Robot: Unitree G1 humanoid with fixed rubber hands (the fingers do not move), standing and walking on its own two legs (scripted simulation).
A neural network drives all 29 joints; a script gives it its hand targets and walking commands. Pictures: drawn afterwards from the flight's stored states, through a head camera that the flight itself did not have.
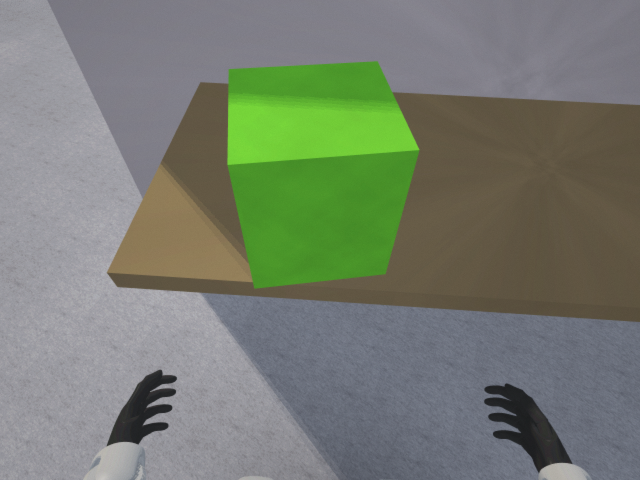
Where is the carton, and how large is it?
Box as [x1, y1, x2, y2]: [227, 61, 418, 288]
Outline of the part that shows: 377,61 229,69 227,164 254,288 385,273 417,157 418,148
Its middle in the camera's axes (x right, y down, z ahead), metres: -0.01 -0.08 +0.58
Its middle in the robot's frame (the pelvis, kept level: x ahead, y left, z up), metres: +0.50 +0.05 +0.07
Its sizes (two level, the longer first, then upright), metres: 0.210 0.200 0.250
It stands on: a table, 0.72 m high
